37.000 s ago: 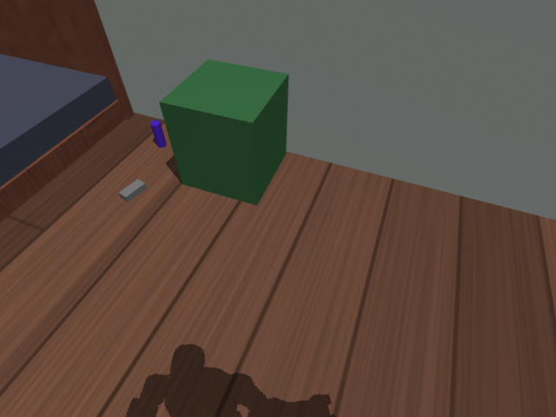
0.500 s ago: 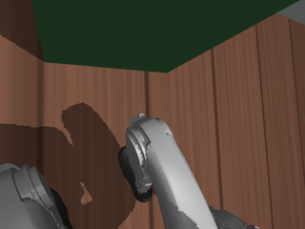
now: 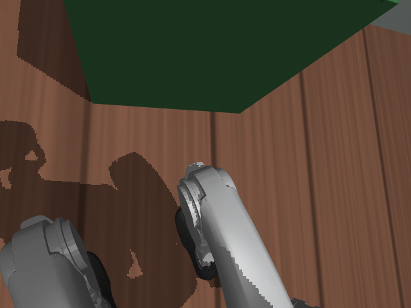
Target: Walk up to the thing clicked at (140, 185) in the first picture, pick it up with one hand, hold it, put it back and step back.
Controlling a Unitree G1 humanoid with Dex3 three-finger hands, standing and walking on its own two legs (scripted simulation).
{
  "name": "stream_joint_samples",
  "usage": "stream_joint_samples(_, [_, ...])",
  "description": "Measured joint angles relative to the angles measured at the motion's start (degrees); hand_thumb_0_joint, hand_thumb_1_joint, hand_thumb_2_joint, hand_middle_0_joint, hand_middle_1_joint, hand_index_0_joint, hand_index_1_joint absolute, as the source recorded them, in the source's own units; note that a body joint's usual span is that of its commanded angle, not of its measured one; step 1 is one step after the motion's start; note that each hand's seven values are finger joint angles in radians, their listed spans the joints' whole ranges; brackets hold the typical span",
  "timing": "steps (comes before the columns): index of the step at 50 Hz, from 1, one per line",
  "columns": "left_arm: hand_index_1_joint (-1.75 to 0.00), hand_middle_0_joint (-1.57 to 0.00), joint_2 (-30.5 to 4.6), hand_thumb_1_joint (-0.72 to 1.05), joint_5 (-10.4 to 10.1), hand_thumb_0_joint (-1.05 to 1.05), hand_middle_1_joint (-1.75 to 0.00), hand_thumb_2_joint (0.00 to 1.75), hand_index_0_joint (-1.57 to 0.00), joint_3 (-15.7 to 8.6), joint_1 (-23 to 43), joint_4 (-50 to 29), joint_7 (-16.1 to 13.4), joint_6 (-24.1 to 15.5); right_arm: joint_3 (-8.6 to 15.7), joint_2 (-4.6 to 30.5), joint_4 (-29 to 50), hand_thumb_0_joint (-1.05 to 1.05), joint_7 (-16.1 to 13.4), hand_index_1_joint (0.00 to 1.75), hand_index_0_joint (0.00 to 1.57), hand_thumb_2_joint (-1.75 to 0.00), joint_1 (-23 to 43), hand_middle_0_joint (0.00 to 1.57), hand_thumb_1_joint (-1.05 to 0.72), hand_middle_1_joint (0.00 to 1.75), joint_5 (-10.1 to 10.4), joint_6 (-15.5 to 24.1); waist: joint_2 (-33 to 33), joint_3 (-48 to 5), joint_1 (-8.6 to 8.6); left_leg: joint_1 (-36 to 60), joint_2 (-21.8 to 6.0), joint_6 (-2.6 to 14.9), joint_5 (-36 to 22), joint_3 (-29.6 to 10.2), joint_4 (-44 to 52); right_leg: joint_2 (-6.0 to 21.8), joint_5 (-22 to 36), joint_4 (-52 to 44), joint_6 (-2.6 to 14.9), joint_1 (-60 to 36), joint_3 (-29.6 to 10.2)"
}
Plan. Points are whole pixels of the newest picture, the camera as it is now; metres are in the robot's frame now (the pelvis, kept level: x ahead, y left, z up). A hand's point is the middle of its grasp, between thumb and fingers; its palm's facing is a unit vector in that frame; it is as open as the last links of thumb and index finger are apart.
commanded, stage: lift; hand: left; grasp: from above
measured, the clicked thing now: out of the picture +0.48 +0.32 -0.20
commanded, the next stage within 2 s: hold in 1.56 s
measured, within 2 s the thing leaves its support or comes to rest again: neither
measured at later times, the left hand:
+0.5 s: hand out of the picture +0.39 +0.31 -0.01, palm faces -0.08 -0.43 -0.90, open 8.4 cm
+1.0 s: hand out of the picture +0.36 +0.28 +0.20, palm faces -0.15 -0.41 -0.90, open 8.5 cm
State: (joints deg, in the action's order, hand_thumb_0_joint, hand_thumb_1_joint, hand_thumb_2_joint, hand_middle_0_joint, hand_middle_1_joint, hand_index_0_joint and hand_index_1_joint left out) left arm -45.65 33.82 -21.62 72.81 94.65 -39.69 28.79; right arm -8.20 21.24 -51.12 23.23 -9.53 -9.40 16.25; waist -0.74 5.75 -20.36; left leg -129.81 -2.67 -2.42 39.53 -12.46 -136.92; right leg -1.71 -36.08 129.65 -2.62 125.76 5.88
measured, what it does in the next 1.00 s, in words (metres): rises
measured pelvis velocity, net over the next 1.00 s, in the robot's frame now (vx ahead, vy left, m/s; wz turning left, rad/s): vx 0.05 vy -0.02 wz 0.15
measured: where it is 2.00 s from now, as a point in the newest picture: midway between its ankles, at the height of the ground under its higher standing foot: (155, 280)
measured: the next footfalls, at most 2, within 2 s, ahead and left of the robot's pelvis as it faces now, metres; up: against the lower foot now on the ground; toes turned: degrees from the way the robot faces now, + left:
none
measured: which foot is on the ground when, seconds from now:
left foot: down 0.00-1.00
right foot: down 0.00-1.00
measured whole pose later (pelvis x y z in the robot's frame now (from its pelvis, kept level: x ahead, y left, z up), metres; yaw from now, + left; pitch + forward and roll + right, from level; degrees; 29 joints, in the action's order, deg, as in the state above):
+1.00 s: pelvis +0.05 -0.02 +0.27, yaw +9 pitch +24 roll +0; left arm -15.3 29.3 -0.1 40.8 63.7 -26.2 46.2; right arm -0.7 15.6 -51.4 2.9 -10.2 2.2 10.2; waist -2.4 -13.4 -6.2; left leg -73.3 -4.4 -3.4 32.6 -2.5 -82.0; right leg -0.2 -32.5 81.8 0.8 73.3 1.4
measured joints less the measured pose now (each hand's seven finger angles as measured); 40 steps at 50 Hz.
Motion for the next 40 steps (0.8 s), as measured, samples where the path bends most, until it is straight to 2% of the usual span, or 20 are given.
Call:
stream_joint_samples(8, [-0.25, -0.84, 6.1, 0.28, 1.2, 0.02, -0.28, 0.21, -0.88, 1.5, -4.2, -4.6, 3.5, 2.5, 4.6, -0.9, -1.8, 0.00, -1.0, 0.29, 0.20, -0.90, -1.1, 0.20, -0.91, 0.30, 1.9, -1.8, -2.3, -6.3, 3.59, 1.1, -0.1, 0.36, 0.5, 2.1, 2.1, 0.4, -1.1, -0.9, 0.08, -0.5, -1.6])
stream_joint_samples(12, [-0.25, -0.84, 9.6, 0.28, 1.2, 0.02, -0.28, 0.22, -0.88, 4.0, -7.9, -7.7, 5.7, 3.0, 7.3, -1.3, -2.4, 0.00, -2.5, 0.30, 0.20, -0.90, -0.4, 0.20, -0.91, 0.30, 3.2, -2.5, -3.1, -9.9, 5.70, 2.6, -0.2, 0.53, 0.2, 3.6, 4.3, 0.7, -1.2, -2.1, 0.21, -1.4, -2.8])
stream_joint_samples(16, [-0.25, -0.84, 13.5, 0.27, 0.3, 0.02, -0.27, 0.23, -0.88, 6.8, -11.4, -10.4, 7.6, 3.7, 9.4, -1.7, -2.4, 0.00, -4.5, 0.29, 0.20, -0.90, 0.3, 0.20, -0.91, 0.30, 4.4, -3.1, -3.4, -13.2, 7.93, 5.1, -0.4, 0.60, -0.2, 5.4, 7.5, 0.9, -1.1, -4.1, 0.44, -3.1, -4.0])
stream_joint_samples(22, [-0.24, -0.85, 18.3, 0.27, -1.6, 0.02, -0.27, 0.23, -0.89, 8.6, -15.8, -14.0, 8.9, 5.3, 9.7, -2.1, -1.2, 0.00, -8.1, 0.30, 0.20, -0.90, 1.4, 0.20, -0.91, 0.30, 5.6, -3.8, -3.7, -16.9, 9.93, 10.5, -0.5, 0.33, -1.1, 7.1, 13.7, 1.4, -0.9, -9.0, 1.07, -7.7, -5.0])
stream_joint_samples(30, [-0.25, -0.85, 22.2, 0.26, -3.6, 0.01, -0.28, 0.26, -0.89, 10.8, -19.7, -19.5, 9.7, 9.2, 8.6, -2.8, 0.4, 0.00, -12.8, 0.30, 0.20, -0.90, 1.8, 0.20, -0.91, 0.30, 6.8, -4.7, -3.3, -19.4, 11.02, 20.0, -0.8, -0.42, -2.4, 8.0, 23.5, 1.6, -0.1, -17.6, 2.21, -16.3, -5.0])
stream_joint_samples(40, [-0.29, -0.84, 26.9, 0.25, -4.1, 0.01, -0.30, 0.28, -0.87, 17.2, -27.4, -31.3, 12.7, 14.2, 8.4, -3.6, 0.8, 0.00, -17.2, 0.30, 0.20, -0.90, 1.3, 0.20, -0.91, 0.30, 9.3, -6.2, -3.4, -19.8, 12.56, 36.3, -1.5, -0.66, -4.0, 9.2, 37.9, 1.4, 1.3, -31.5, 2.67, -32.3, -5.0])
